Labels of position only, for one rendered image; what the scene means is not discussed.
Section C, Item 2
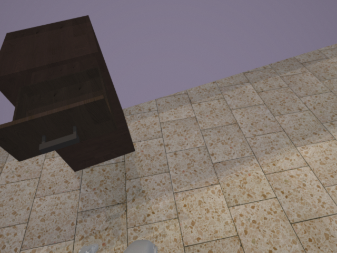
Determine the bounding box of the cabinet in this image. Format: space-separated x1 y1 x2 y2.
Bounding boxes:
0 15 135 172

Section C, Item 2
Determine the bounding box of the left robot thigh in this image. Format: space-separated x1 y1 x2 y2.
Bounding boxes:
123 240 157 253

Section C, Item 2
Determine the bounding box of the handle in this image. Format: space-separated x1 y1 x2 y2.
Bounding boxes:
39 126 80 154

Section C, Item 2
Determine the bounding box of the drawer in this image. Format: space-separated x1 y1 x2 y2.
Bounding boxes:
0 66 117 162

